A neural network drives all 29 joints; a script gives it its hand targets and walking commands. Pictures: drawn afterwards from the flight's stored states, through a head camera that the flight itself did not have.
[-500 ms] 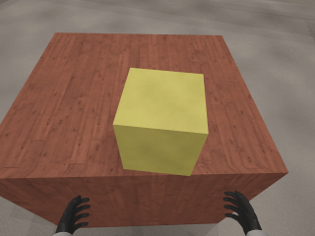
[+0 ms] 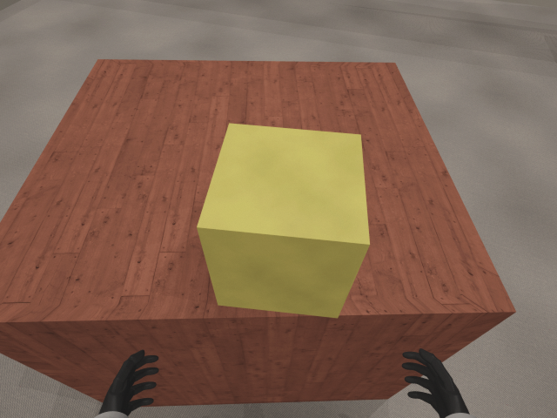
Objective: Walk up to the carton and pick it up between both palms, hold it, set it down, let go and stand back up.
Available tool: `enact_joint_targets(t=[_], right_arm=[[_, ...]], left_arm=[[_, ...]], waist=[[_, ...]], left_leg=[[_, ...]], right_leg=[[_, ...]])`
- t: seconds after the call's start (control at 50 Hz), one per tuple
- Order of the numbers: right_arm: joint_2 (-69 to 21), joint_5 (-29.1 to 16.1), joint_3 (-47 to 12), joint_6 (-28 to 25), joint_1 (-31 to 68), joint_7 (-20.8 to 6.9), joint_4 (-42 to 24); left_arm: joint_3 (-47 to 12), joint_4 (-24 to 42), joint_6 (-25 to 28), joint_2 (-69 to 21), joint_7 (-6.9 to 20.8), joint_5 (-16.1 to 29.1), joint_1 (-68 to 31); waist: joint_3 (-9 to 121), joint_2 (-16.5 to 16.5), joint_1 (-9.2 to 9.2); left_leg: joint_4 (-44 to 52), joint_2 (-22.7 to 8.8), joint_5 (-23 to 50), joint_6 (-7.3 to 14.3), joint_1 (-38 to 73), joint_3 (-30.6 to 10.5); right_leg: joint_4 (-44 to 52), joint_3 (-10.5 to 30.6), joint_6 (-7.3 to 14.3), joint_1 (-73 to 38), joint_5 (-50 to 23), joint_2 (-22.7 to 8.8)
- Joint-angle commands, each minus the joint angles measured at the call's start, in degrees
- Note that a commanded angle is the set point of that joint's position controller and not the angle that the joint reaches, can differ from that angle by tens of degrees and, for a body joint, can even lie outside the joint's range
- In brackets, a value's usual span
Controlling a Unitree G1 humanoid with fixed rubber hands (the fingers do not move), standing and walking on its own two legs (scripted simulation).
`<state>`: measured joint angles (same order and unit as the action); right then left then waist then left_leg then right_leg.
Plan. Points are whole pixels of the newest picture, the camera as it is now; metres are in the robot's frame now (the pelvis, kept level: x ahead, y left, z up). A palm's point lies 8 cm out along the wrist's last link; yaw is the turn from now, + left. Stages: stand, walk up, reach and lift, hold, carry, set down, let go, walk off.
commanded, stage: stand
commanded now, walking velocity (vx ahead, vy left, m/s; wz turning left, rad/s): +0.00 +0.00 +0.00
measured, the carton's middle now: (285, 224) +0.37 -0.02 +0.06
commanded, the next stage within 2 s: none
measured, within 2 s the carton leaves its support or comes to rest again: neither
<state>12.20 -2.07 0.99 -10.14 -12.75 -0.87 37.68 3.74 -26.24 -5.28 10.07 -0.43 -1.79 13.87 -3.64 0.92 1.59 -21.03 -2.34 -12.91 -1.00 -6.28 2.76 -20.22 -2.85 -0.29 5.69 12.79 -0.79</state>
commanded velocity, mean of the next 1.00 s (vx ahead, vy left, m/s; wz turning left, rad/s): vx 0.00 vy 0.00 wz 0.00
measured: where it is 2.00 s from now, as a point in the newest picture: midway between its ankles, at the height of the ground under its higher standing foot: outside the picture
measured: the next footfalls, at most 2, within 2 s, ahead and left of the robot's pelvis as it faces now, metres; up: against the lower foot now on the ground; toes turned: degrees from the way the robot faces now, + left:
none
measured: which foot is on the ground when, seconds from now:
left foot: down 0.00-1.00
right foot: down 0.00-1.00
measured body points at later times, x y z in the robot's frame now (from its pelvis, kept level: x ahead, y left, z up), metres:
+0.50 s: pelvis +0.00 +0.00 +0.00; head +0.01 +0.01 +0.45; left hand +0.14 +0.27 -0.10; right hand +0.14 -0.30 -0.09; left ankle -0.02 +0.13 -0.75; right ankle -0.02 -0.12 -0.75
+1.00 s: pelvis +0.00 +0.00 +0.00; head -0.01 +0.00 +0.45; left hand +0.12 +0.28 -0.11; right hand +0.12 -0.31 -0.09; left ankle -0.02 +0.13 -0.75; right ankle -0.02 -0.12 -0.75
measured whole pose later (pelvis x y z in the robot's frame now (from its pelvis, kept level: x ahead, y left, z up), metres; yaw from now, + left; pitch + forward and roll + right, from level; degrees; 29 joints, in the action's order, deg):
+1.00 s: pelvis +0.00 +0.00 +0.00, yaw +0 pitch -3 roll +0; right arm 22.5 -1.1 0.9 -2.3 -12.7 -0.2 42.5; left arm 3.7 -43.5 0.6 17.2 1.2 -1.3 13.4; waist -1.6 0.1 1.4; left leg -24.2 -2.2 -14.9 -1.0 -6.3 2.7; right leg -23.8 -2.9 -0.3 5.9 14.9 -1.1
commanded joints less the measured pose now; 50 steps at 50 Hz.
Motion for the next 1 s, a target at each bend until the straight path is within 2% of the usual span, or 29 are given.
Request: enact_joint_targets(t=[0.0, 0.08, 0.1, 0.12, 0.18, 0.2, 0.24, 0.32, 0.34, 0.36, 0.38, 0.42, 0.44, 0.48, 0.5, 0.52, 0.54, 0.6, 0.62, 0.66, 0.68, 0.74, 0.76, 0.8, 0.82, 0.84, 0.92, 0.96, 0.98], right_arm=[[14.9, 5.6, 4.3, 4.7, 2.6, 1.7, -0.7], [14.3, 4.9, 2.7, 6.2, 1.8, 0.7, 0.0], [14.4, 5.0, 3.0, 6.9, 2.0, 0.9, -0.1], [17.2, 4.7, 3.2, 6.9, 3.7, 0.8, -0.4], [16.6, 4.6, 2.6, 7.6, 4.2, 0.4, -0.4], [16.7, 4.2, 2.2, 7.4, 2.4, 0.4, 0.0], [17.5, 4.4, 2.5, 7.6, 2.3, 0.5, 0.3], [18.5, 4.1, 2.3, 8.3, 0.9, 1.0, 1.3], [19.8, 4.2, 2.5, 7.9, 2.8, 0.6, 1.1], [19.3, 4.1, 2.7, 8.1, 2.9, 0.8, 0.0], [19.6, 3.9, 2.6, 8.1, 1.7, 0.9, 1.0], [19.7, 3.8, 2.7, 7.8, 3.7, 0.8, 0.6], [18.8, 4.3, 2.5, 7.9, 1.8, 1.0, 1.3], [18.3, 4.2, 2.1, 8.1, 1.4, 0.7, 2.0], [20.3, 4.1, 3.1, 8.0, 3.5, 0.9, 1.6], [18.7, 3.8, 2.4, 7.7, 1.5, 0.9, 1.6], [20.8, 3.8, 2.7, 7.9, 2.2, 0.6, 2.2], [20.5, 4.1, 2.7, 7.9, 1.1, 1.0, 2.4], [19.3, 4.2, 2.6, 7.9, 2.4, 1.0, 2.2], [20.5, 3.5, 2.9, 8.0, 3.6, 0.8, 2.2], [19.4, 3.7, 2.3, 7.8, 3.0, 0.5, 2.3], [20.3, 3.6, 2.7, 7.9, 3.3, 1.0, 3.1], [21.3, 3.6, 2.8, 7.7, 2.9, 0.9, 2.8], [21.5, 3.6, 2.6, 8.1, 3.3, 1.0, 2.9], [19.4, 3.6, 2.2, 7.8, 3.2, 0.7, 3.3], [20.4, 3.7, 2.2, 7.9, 3.6, 1.1, 3.6], [19.8, 3.1, 2.1, 7.9, 2.0, 0.8, 4.3], [20.4, 3.4, 2.2, 7.5, 3.5, 1.0, 4.3], [19.5, 3.5, 1.9, 7.6, 4.5, 0.8, 4.2]], left_arm=[[3.4, -0.6, 4.2, 16.1, -0.5, -1.1, -2.5], [3.3, -3.3, 5.5, 17.7, 0.7, -0.9, -3.8], [3.3, -4.4, 5.8, 18.4, 0.9, -1.0, -3.1], [3.0, -4.2, 6.2, 18.5, 1.3, -0.7, -4.5], [2.7, -6.2, 6.7, 19.1, 1.8, -0.4, -3.2], [2.7, -6.2, 6.7, 19.8, 1.6, -0.3, -4.4], [3.0, -7.2, 6.7, 19.9, 1.2, -0.1, -2.2], [2.4, -8.3, 7.6, 20.6, 1.3, -0.4, -4.3], [1.8, -9.1, 7.4, 20.0, 1.3, 0.2, -3.5], [2.3, -9.4, 7.3, 21.2, 1.2, -0.5, -4.2], [2.3, -10.0, 7.0, 21.0, 1.0, -0.6, -4.6], [2.5, -9.9, 6.9, 21.7, 1.2, -0.2, -6.2], [2.8, -10.9, 7.1, 21.9, 0.7, -0.2, -4.0], [2.9, -11.3, 7.4, 22.3, 0.8, -0.2, -3.8], [2.0, -11.5, 7.4, 20.3, 1.0, 0.6, -3.5], [2.1, -11.0, 7.6, 20.8, 1.3, 0.1, -4.1], [2.3, -12.0, 7.5, 21.1, 1.6, 0.1, -3.7], [1.8, -11.8, 7.3, 20.6, 1.6, 0.1, -5.7], [2.6, -12.8, 7.1, 22.7, 1.1, 0.2, -3.9], [2.1, -13.2, 7.1, 21.5, 1.2, 0.1, -5.1], [2.2, -13.3, 7.3, 21.2, 1.4, 0.2, -5.2], [2.2, -14.0, 7.7, 21.5, 1.4, 0.6, -4.7], [1.9, -14.7, 7.5, 21.5, 1.3, 0.3, -5.0], [1.9, -14.7, 7.4, 20.6, 1.6, 0.7, -5.0], [1.6, -15.0, 7.5, 20.7, 1.7, 0.2, -6.1], [2.3, -14.3, 7.5, 22.0, 1.6, 0.8, -5.0], [1.9, -15.6, 7.7, 21.5, 1.2, 0.4, -4.5], [1.6, -15.7, 7.6, 21.1, 1.3, 0.4, -6.3], [1.8, -15.5, 7.4, 21.9, 1.1, 0.6, -6.8]], waist=[[8.3, -3.8, -3.72], [2.3, -2.5, -3.01], [4.1, -4.3, -2.56], [5.1, -6.1, -2.61], [5.0, -2.3, -3.13], [4.5, -2.0, -2.03], [4.2, -5.7, -2.75], [6.8, -4.4, -1.57], [5.2, -5.3, -3.08], [6.3, -3.7, -1.56], [6.1, -5.9, -1.39], [6.9, -4.7, -1.28], [5.7, -6.2, -1.71], [6.3, -2.4, -2.63], [4.4, -3.0, -2.68], [7.4, -5.5, -1.24], [8.7, -5.8, -2.54], [6.6, -7.6, -0.45], [4.8, -4.5, -2.44], [4.7, -3.3, -2.03], [8.7, -6.9, -1.76], [5.6, -5.1, -2.45], [5.5, -1.7, -1.58], [4.0, -6.2, -2.04], [5.1, -4.2, -1.39], [2.2, -6.0, -2.70], [4.7, -4.1, -1.50], [3.4, -6.0, -1.49], [5.0, -4.2, -1.62]], left_leg=[[-2.6, -3.9, 16.0, 1.8, -3.1, -3.4], [-1.6, -3.8, 5.2, 2.7, -5.7, -3.8], [-2.2, -2.8, 5.0, 2.5, -4.9, -2.8], [-2.5, -3.2, 5.7, 2.5, -4.4, -2.6], [-2.6, -4.1, 7.8, 2.7, -1.9, -4.0], [-2.9, -4.3, 9.8, 2.8, -1.6, -3.9], [-2.7, -4.2, 10.2, 2.6, -2.9, -3.3], [-2.5, -4.3, 11.2, 2.9, -1.3, -3.7], [-2.4, -4.7, 12.5, 3.6, -2.2, -4.4], [-2.7, -4.5, 10.5, 3.5, -0.5, -4.0], [-1.9, -5.1, 11.7, 3.3, -0.9, -4.8], [-1.9, -4.7, 11.9, 3.6, -0.9, -4.4], [-1.5, -4.3, 10.7, 3.5, -2.2, -5.1], [-3.3, -4.4, 15.1, 3.7, -0.4, -4.7], [-2.9, -4.8, 13.9, 4.0, -1.3, -4.7], [-2.5, -4.6, 11.9, 3.4, -0.4, -4.7], [-2.9, -4.6, 13.4, 3.6, 0.5, -3.9], [-1.3, -4.1, 11.4, 3.1, -1.4, -4.1], [-1.3, -4.2, 12.3, 3.0, -1.2, -4.3], [-1.6, -4.8, 15.5, 3.7, -1.0, -5.4], [-2.7, -4.6, 16.4, 3.5, -0.4, -4.0], [-1.3, -4.7, 14.4, 3.5, -1.2, -5.0], [-1.1, -4.6, 13.0, 3.5, -0.7, -4.9], [-1.4, -4.8, 13.2, 3.2, -1.8, -4.2], [-0.8, -4.8, 12.0, 3.0, -0.2, -4.8], [-0.7, -4.4, 11.3, 2.9, -2.4, -4.5], [-0.5, -5.0, 14.5, 2.9, 0.4, -5.2], [-1.1, -4.8, 11.5, 3.0, -0.7, -4.9], [-0.7, -4.9, 12.0, 3.2, -2.0, -5.4]], right_leg=[[-2.5, 2.2, 0.2, -0.2, -8.8, -4.7], [-1.2, 4.7, 1.5, 3.8, -3.0, -5.6], [-0.7, 4.6, 1.5, 2.7, -3.7, -5.2], [-0.9, 4.3, 1.3, 2.7, -5.9, -5.8], [-0.5, 3.5, 1.4, 3.9, -4.7, -5.6], [-0.8, 3.9, 1.4, 4.3, -6.5, -5.4], [-1.3, 3.9, 1.9, 3.0, -9.3, -6.1], [-1.8, 4.5, 1.5, 1.3, -12.4, -6.1], [-1.3, 4.1, 1.4, 1.2, -13.9, -6.3], [-1.4, 3.7, 1.6, 2.0, -12.3, -6.2], [-0.7, 4.1, 1.7, 1.3, -12.4, -6.5], [-1.0, 3.8, 1.4, 1.3, -13.0, -6.1], [-0.9, 4.8, 1.8, 0.7, -11.2, -6.3], [-1.8, 4.0, 1.9, 0.6, -14.1, -6.3], [-1.6, 3.7, 1.9, 2.2, -14.3, -6.7], [-1.5, 4.3, 1.5, 0.8, -12.1, -6.4], [-1.8, 4.3, 2.2, 0.2, -13.1, -6.4], [-1.0, 4.0, 1.6, -1.1, -13.9, -6.6], [-1.2, 3.8, 1.7, 1.0, -13.4, -6.4], [-1.7, 3.7, 1.8, 0.7, -15.2, -6.2], [-1.5, 4.9, 1.8, -1.8, -17.1, -6.8], [-0.2, 4.7, 1.5, -0.6, -15.5, -6.7], [-0.5, 3.8, 1.5, 0.0, -14.3, -6.3], [-0.2, 4.7, 1.9, 1.3, -11.4, -6.9], [-0.1, 4.1, 2.4, 1.9, -10.4, -6.5], [0.6, 4.9, 2.1, 2.7, -10.1, -6.6], [0.4, 4.3, 2.6, 1.4, -12.1, -6.4], [1.1, 5.2, 1.9, 2.1, -11.5, -7.0], [0.9, 5.0, 1.9, 0.2, -12.2, -6.5]])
